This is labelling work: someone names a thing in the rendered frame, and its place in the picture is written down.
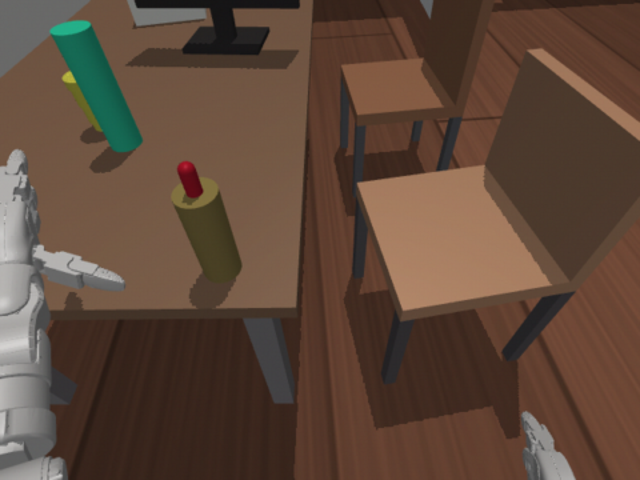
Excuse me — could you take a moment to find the table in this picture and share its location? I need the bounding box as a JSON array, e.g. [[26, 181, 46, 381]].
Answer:
[[0, 0, 314, 404]]

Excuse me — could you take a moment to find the chair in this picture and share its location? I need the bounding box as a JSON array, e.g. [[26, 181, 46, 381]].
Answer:
[[352, 48, 640, 385], [340, 0, 495, 198]]

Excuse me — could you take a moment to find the left robot hand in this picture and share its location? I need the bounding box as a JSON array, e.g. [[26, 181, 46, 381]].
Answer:
[[0, 149, 125, 291]]

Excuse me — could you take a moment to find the right robot hand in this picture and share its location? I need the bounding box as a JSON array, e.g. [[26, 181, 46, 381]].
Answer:
[[521, 411, 576, 480]]

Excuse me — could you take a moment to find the left robot arm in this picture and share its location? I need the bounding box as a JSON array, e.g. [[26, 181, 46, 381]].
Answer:
[[0, 263, 68, 480]]

